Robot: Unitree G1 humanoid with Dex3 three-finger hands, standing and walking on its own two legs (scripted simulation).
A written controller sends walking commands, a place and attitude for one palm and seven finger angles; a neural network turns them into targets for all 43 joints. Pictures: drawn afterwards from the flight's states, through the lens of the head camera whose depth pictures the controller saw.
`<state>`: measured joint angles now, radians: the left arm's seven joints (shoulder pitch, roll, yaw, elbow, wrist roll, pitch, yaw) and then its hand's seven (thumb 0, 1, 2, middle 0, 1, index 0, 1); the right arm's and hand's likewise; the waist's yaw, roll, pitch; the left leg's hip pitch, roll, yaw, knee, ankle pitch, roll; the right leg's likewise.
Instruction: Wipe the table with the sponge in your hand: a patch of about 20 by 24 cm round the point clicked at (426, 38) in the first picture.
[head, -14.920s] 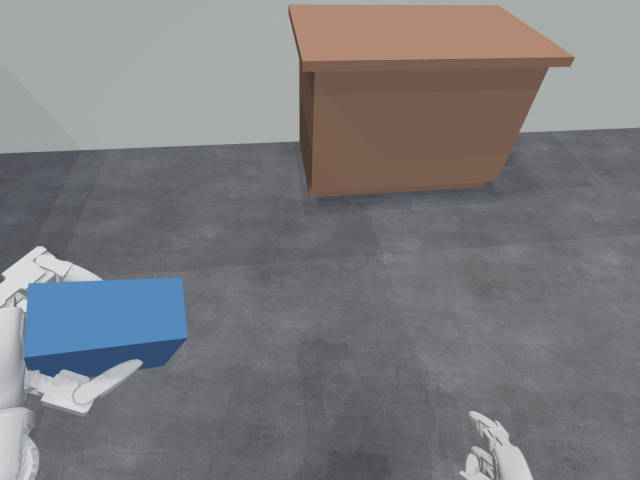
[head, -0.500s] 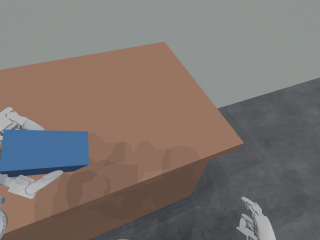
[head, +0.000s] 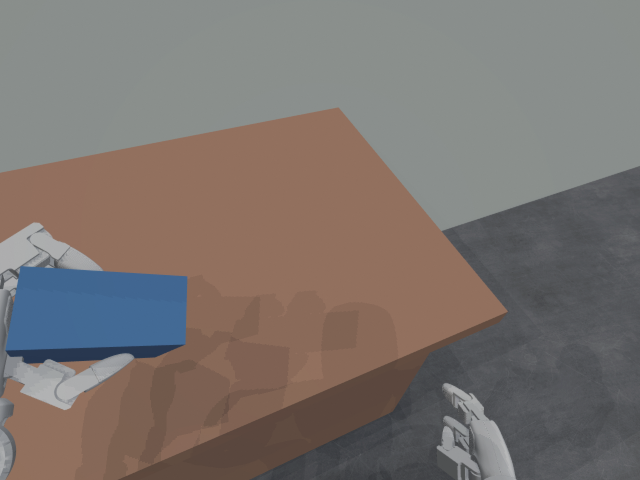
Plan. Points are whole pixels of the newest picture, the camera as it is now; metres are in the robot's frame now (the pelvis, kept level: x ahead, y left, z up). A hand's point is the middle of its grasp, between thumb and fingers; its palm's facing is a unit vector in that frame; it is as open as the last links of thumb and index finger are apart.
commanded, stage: come to a stop and stand still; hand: left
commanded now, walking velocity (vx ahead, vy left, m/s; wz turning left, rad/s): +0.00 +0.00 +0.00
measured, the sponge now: (124, 320) +0.23 +0.20 +0.15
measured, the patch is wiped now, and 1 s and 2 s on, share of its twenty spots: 0.00 0.00 0.00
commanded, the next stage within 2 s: look again from close up in 0.96 s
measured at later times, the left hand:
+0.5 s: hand (53, 315) +0.22 +0.26 +0.16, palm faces +0.33 -0.85 -0.41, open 10.1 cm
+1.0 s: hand (23, 302) +0.23 +0.29 +0.16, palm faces +0.35 -0.85 -0.39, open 10.1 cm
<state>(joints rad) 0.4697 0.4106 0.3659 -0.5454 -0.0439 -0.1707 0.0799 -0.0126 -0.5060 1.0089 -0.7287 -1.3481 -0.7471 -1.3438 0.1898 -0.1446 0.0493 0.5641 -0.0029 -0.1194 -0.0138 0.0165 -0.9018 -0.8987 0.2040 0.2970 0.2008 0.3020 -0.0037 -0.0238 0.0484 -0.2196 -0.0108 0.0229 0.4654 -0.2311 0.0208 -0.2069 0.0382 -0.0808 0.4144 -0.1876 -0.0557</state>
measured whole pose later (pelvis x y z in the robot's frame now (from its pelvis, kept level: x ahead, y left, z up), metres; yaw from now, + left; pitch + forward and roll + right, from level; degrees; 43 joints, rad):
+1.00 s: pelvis +0.01 +0.04 +0.00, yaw -1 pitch +0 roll -1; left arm 0.41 0.40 0.37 -0.51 -0.04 -0.22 0.08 -0.01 -0.50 1.01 -0.73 -1.35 -0.75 -1.34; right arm 0.18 -0.18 0.04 0.56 0.00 -0.14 -0.02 0.02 -0.90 -0.90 0.20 0.30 0.20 0.30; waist 0.04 -0.05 0.07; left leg -0.21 -0.06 0.03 0.44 -0.23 0.08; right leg -0.20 0.00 -0.05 0.40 -0.20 0.00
